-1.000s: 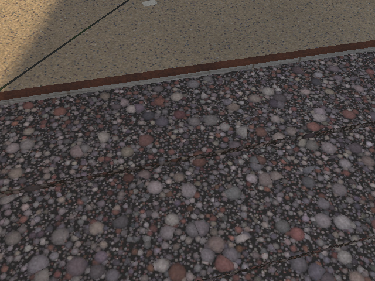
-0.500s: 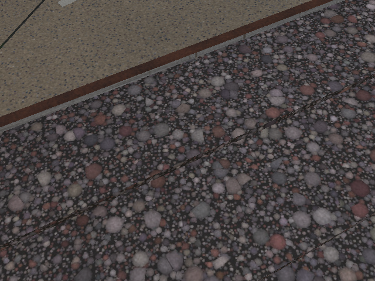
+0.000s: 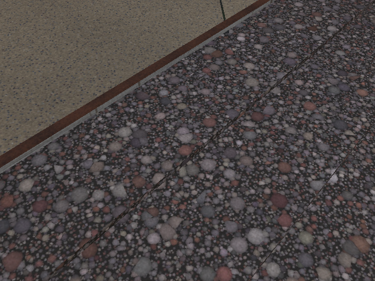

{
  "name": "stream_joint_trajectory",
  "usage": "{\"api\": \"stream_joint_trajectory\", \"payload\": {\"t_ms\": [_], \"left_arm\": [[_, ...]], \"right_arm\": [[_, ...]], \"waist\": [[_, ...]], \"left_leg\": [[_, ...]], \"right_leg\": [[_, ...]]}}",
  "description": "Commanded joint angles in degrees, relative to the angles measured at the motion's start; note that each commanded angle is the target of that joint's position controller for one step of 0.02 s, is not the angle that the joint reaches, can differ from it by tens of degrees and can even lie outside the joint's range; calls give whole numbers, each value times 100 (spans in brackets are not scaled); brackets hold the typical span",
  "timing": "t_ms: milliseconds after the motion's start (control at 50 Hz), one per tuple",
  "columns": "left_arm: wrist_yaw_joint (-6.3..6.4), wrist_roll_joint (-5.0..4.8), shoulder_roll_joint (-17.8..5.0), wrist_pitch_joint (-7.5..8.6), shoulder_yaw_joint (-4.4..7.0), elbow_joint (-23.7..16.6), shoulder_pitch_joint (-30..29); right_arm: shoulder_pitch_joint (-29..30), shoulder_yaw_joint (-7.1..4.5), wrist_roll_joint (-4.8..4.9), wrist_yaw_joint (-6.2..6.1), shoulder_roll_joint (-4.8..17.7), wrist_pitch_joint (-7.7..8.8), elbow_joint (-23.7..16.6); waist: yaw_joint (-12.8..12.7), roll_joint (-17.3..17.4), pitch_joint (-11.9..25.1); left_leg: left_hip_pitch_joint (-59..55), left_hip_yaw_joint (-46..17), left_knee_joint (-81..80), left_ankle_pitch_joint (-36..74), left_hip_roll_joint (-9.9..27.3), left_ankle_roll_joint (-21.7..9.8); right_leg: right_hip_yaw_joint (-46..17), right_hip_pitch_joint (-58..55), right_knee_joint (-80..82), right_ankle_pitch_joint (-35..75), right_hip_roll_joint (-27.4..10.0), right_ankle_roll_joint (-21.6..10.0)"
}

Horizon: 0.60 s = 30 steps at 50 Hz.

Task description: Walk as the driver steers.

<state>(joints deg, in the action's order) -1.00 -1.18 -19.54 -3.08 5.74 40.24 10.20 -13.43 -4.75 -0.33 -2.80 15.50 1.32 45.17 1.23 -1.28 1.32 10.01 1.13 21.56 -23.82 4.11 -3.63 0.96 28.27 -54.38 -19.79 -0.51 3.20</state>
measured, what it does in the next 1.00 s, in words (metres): walks ahead: right foot, then left foot 0.03 m higher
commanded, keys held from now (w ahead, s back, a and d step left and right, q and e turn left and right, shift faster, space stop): w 0.64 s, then q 0.36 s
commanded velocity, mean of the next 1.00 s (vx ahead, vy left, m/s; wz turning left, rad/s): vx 0.37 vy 0.00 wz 0.00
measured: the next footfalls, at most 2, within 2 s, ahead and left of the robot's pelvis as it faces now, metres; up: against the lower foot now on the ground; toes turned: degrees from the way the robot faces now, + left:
right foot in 0.12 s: +0.03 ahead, -0.13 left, -0.02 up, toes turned -4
left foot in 0.52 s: +0.41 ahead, +0.07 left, +0.02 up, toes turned -1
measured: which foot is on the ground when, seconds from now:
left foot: down 0.00-0.10, up 0.12-0.50, down 0.52-1.00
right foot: up 0.00-0.10, down 0.12-0.54, up 0.56-0.98, down 1.00-1.00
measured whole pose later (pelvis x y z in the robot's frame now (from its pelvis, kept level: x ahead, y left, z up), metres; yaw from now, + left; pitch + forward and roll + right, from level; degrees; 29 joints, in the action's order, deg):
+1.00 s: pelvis +0.41 -0.05 +0.01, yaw +4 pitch +2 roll +2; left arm 0.2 0.5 -14.3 3.1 2.3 41.7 2.8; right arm -19.2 -4.9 1.3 -1.9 17.2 0.7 43.8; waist 4.1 -1.6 -1.3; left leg 13.0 -3.0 28.1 -17.0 -4.2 -1.1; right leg -4.6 26.3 -27.6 -1.2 -1.1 2.6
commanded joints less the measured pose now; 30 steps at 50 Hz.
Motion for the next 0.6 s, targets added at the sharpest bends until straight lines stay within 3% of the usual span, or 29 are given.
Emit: {"api": "stream_joint_trajectory", "payload": {"t_ms": [20,60,80,100,120,140,160,180,200,220,260,320,360,420,440,480,500,520,540,560,580,600], "left_arm": [[-106,-11,-86,141,-53,-433,-197],[-89,-47,-117,172,-24,-46,600],[-69,-65,-179,183,27,294,1204],[-57,-58,-323,221,75,547,1736],[-25,62,-705,323,52,488,1970],[-64,89,-1252,462,116,192,1729],[-122,47,-1175,581,142,335,1658],[-129,47,-834,655,22,374,1349],[-108,114,-562,686,-92,350,1000],[-79,156,-411,693,-154,331,739],[13,185,-148,705,-241,405,802],[168,136,-99,659,-250,590,1217],[220,104,-167,635,-242,650,1448],[197,52,-263,626,-231,819,1787],[188,21,-281,619,-228,845,1788],[195,48,-394,600,-202,858,1661],[212,51,-467,573,-177,853,1523],[234,61,-467,555,-180,822,1393],[239,115,-235,575,-237,668,1476],[178,117,444,680,-411,609,2031],[72,65,-129,833,-249,602,1541],[12,-108,-307,897,-169,416,1077]], "right_arm": [[330,-285,45,109,1183,119,-377],[498,-253,98,211,1059,148,-372],[388,-189,65,243,845,135,-316],[278,-89,-6,291,533,149,-266],[240,59,-121,356,34,205,-440],[149,52,143,382,180,371,-712],[810,15,360,368,541,427,-985],[1099,11,374,349,635,435,-1032],[969,33,248,319,578,417,-878],[706,24,128,307,576,393,-805],[539,2,104,353,567,341,-739],[993,156,44,394,200,326,-969],[1591,292,76,462,-77,378,-1201],[1829,290,163,568,-14,418,-1368],[1800,271,174,595,43,429,-1401],[1358,173,146,594,258,416,-1367],[782,93,126,562,429,379,-1249],[-146,-33,121,515,701,330,-990],[-1069,-143,35,435,1079,287,-766],[-1473,-223,-13,461,1427,322,-590],[-1172,-73,16,406,963,358,-649],[-637,2,38,366,778,370,-659]], "waist": [[-183,1418,-46],[-538,1192,-139],[-727,800,-57],[-895,-107,38],[-696,-1442,101],[-496,-1547,239],[-655,-940,-220],[-578,-610,-784],[-416,-429,-922],[-220,-670,-909],[-129,-672,-765],[-283,-206,-624],[-516,-216,-632],[-537,-437,-649],[-456,-494,-613],[-83,-772,-180],[279,-898,217],[734,-796,719],[944,-101,1455],[611,1678,2388],[652,1460,2010],[460,1077,885]], "left_leg": [[504,-567,-819,216,948,-428],[1006,-459,-290,43,968,-531],[1262,-295,445,22,789,-520],[1649,202,2083,114,399,-329],[3354,266,4518,-1202,44,17],[4353,-121,5310,-926,-250,116],[5016,-300,5893,-619,88,187],[5317,-358,6010,-107,295,180],[5026,-401,5804,472,482,225],[4667,-369,5623,818,511,300],[4308,-287,5344,1410,499,430],[4329,-72,4322,1834,393,504],[3767,245,3111,2127,162,441],[3374,475,2448,1973,-82,199],[3206,487,2216,1848,-158,76],[2407,585,2040,1546,-456,-165],[1648,678,1891,1457,-664,-300],[330,583,1610,1611,-724,-467],[-1658,-699,1543,1264,218,-821],[-2959,-3985,300,-578,1595,-1664],[-2651,-4959,-588,-1181,1648,-1500],[-1704,-4034,-634,-1163,1619,-1290]], "right_leg": [[276,-1034,1159,-359,-83,-122],[482,-2039,2100,129,-42,-301],[612,-2735,2608,261,137,-351],[261,-3369,3005,118,42,-388],[-1770,-4051,2853,495,-1109,-729],[-4048,-3712,3737,658,-2215,-1850],[-4534,-3265,4370,-870,-2603,-2323],[-3950,-2925,4392,-1272,-2306,-2134],[-3171,-2471,4365,-1043,-1899,-1870],[-2581,-2131,4363,-450,-1562,-1699],[-1792,-2020,4469,673,-1255,-1556],[-1047,-2343,4498,2074,-1097,-1459],[-702,-2258,4704,2420,-977,-1380],[-569,-2711,4786,3012,-1197,-1410],[-519,-2911,4669,3411,-1257,-1362],[-416,-3269,4012,5540,-1345,-1225],[-282,-3331,3365,6611,-1288,-1122],[-176,-2958,2336,6798,-1102,-971],[-88,-1462,639,5169,-758,-793],[-534,168,-1453,274,433,-496],[-1228,888,-2355,-742,393,-546],[-1034,1343,-2511,-487,97,-589]]}}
